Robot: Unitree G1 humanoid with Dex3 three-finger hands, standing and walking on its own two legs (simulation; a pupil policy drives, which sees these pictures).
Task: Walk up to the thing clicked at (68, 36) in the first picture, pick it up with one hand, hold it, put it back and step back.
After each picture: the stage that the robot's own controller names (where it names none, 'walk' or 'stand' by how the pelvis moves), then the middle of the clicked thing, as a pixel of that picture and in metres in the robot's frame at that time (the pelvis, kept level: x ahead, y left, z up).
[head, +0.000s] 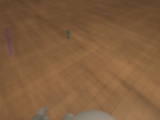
stand; (68, 34) +1.96 +0.66 -0.66
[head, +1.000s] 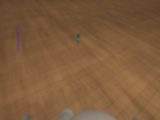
walk; (78, 38) +1.88 +0.36 -0.63
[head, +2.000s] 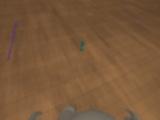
walk; (82, 46) +1.33 +0.18 -0.64
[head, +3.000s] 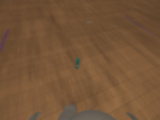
walk; (77, 63) +0.90 +0.18 -0.63
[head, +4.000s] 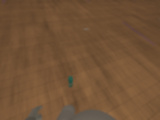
walk; (70, 82) +0.56 +0.20 -0.63
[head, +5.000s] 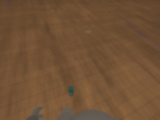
stand; (71, 91) +0.43 +0.16 -0.64
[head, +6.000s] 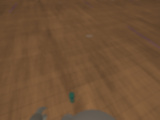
stand; (71, 97) +0.38 +0.17 -0.65
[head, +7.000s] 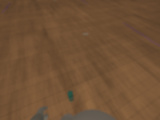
stand; (70, 96) +0.38 +0.19 -0.66
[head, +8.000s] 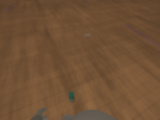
stand; (71, 97) +0.38 +0.18 -0.66
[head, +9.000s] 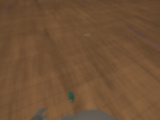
stand; (71, 97) +0.38 +0.18 -0.66
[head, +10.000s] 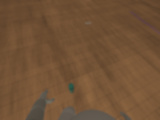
go down; (71, 88) +0.40 +0.17 -0.64
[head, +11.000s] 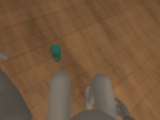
go down; (56, 54) +0.46 +0.23 -0.23
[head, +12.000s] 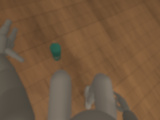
close in; (56, 53) +0.46 +0.23 -0.23
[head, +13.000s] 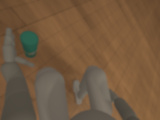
close; (30, 47) +0.44 +0.27 -0.16
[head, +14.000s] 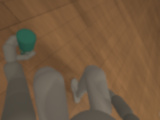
lift; (26, 46) +0.43 +0.28 -0.16
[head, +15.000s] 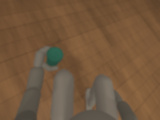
lift; (52, 60) +0.35 +0.25 -0.04
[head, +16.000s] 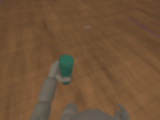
hold; (66, 72) +0.31 +0.15 +0.09
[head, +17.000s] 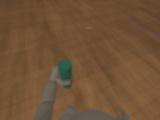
hold; (66, 76) +0.30 +0.16 +0.05
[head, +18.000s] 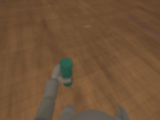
hold; (67, 74) +0.32 +0.15 +0.03
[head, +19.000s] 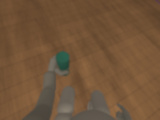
crouch; (64, 66) +0.37 +0.16 -0.02
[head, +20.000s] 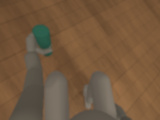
lower; (45, 44) +0.47 +0.24 -0.07
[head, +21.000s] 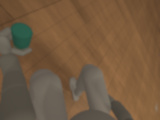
lower; (21, 43) +0.45 +0.28 -0.16
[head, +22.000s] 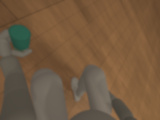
lower; (21, 44) +0.44 +0.29 -0.16
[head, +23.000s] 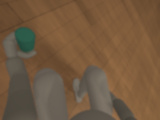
lower; (26, 46) +0.43 +0.28 -0.15
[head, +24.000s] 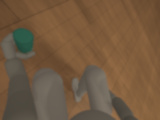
lower; (25, 47) +0.43 +0.28 -0.16
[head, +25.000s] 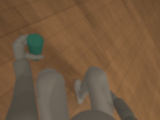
open; (35, 50) +0.43 +0.26 -0.17
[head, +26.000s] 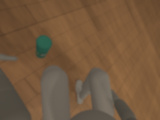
stand; (42, 49) +0.42 +0.25 -0.18
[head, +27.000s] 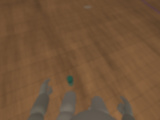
stand; (70, 81) +0.40 +0.17 -0.50
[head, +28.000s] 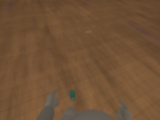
stand; (72, 95) +0.38 +0.15 -0.60
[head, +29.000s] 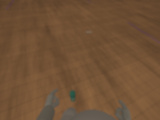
stand; (72, 96) +0.38 +0.15 -0.60
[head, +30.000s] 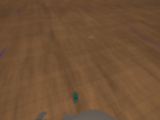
stand; (75, 98) +0.40 +0.13 -0.65
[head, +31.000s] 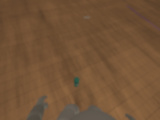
walk; (76, 82) +0.46 +0.09 -0.63
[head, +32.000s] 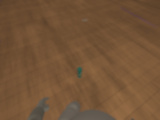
walk; (79, 72) +0.68 +0.15 -0.64
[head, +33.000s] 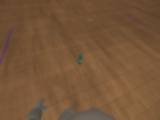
stand; (80, 59) +1.00 +0.14 -0.64
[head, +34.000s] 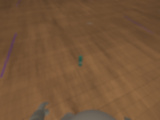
stand; (80, 61) +1.03 +0.17 -0.65
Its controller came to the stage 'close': yes
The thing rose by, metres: 0.68
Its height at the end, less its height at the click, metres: +0.00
